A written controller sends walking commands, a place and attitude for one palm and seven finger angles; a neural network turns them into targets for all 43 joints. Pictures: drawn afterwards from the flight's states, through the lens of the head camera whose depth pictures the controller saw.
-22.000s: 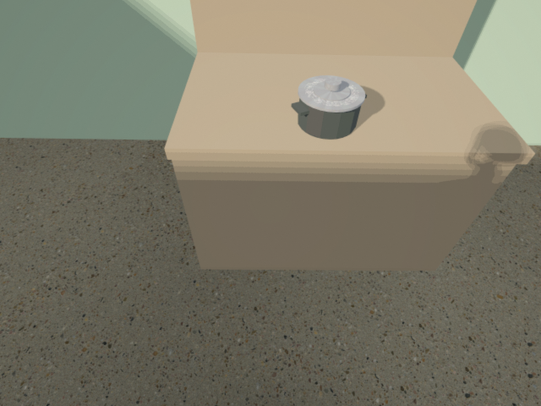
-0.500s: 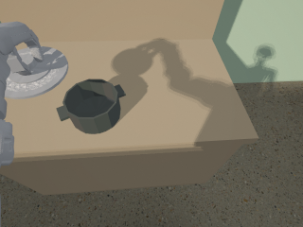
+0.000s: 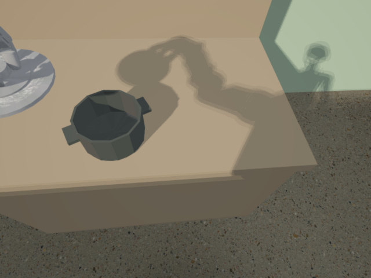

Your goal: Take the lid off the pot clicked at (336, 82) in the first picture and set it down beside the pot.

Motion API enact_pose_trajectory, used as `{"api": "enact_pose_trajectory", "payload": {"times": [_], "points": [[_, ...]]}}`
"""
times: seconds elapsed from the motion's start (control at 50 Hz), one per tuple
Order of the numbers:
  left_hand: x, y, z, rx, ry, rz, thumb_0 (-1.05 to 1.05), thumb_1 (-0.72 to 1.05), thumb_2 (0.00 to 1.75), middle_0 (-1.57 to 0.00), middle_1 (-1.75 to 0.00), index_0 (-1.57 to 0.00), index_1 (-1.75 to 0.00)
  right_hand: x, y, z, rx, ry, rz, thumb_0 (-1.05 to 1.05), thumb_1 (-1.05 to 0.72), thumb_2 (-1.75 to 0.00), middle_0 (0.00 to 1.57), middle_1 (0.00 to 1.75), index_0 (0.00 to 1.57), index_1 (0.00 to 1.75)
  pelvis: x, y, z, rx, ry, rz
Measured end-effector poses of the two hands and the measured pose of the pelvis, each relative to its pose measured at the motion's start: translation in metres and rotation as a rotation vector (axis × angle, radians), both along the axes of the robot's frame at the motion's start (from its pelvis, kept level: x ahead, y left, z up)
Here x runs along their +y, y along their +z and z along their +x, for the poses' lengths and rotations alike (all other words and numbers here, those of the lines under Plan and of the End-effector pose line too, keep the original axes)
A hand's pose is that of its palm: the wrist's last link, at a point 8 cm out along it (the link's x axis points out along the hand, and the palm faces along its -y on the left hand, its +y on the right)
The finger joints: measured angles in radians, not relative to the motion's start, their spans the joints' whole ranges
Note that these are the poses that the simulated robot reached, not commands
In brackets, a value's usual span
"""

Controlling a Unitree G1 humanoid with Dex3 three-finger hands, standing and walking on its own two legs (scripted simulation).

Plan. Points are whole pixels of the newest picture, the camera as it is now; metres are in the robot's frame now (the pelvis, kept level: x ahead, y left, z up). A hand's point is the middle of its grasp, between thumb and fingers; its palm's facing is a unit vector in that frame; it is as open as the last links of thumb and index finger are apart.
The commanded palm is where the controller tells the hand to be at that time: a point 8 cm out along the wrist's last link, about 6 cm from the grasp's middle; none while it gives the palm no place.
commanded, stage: move the lid sideways beside the pot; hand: left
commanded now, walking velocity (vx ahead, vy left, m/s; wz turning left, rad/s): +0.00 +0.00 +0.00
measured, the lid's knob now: out of the picture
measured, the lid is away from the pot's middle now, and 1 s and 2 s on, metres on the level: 0.17 0.23 0.23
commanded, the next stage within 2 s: lower the lid onto the table in 1.02 s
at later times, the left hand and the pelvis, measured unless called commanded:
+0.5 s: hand out of the picture +0.44 +0.39 +0.19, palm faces -0.34 -0.16 -0.93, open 7.0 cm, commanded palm +0.48 +0.39 +0.26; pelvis +0.00 +0.00 +0.00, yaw +1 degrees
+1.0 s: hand out of the picture +0.44 +0.39 +0.19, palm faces -0.35 -0.16 -0.92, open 7.0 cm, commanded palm +0.49 +0.40 +0.26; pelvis -0.01 +0.01 -0.01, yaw +0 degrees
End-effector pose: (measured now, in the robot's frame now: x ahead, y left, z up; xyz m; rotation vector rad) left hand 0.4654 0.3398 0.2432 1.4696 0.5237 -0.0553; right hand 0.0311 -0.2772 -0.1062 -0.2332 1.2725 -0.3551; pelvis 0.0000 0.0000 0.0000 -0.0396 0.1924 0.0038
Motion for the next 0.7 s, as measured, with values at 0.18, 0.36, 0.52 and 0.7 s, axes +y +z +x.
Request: {"api": "enact_pose_trajectory", "payload": {"times": [0.18, 0.36, 0.52, 0.7], "points": [[0.023, 0.002, -0.006, 0.001, 0.054, 0.002, 0.04, 0.33, 0.56, -0.63, -0.96, -0.73, -1.0, 0.001, -0.001, -0.002, 0.03, 0.001, -0.002, 0.01, -0.91, -0.9, 0.2, 0.3, 0.21, 0.3, 0.001, -0.001, 0.002, 0.013, 0.002, -0.004], [0.046, 0.006, -0.018, -0.007, 0.11, -0.006, 0.04, 0.33, 0.56, -0.63, -0.96, -0.73, -1.0, 0.0, -0.001, 0.0, 0.036, 0.009, -0.011, 0.01, -0.91, -0.9, 0.2, 0.3, 0.21, 0.3, 0.001, -0.002, 0.001, 0.015, 0.006, -0.009], [0.053, 0.006, -0.03, 0.01, 0.134, 0.011, 0.04, 0.33, 0.56, -0.63, -0.96, -0.73, -1.0, 0.001, -0.002, 0.001, 0.033, 0.026, -0.014, 0.01, -0.91, -0.9, 0.2, 0.3, 0.21, 0.3, 0.001, -0.003, -0.003, 0.01, 0.013, -0.013], [0.048, 0.003, -0.032, 0.017, 0.105, -0.002, 0.04, 0.33, 0.56, -0.63, -0.96, -0.73, -1.0, 0.003, -0.001, -0.002, 0.009, 0.023, -0.023, 0.01, -0.9, -0.9, 0.2, 0.3, 0.21, 0.3, 0.002, -0.004, -0.009, 0.0, 0.01, -0.016]]}}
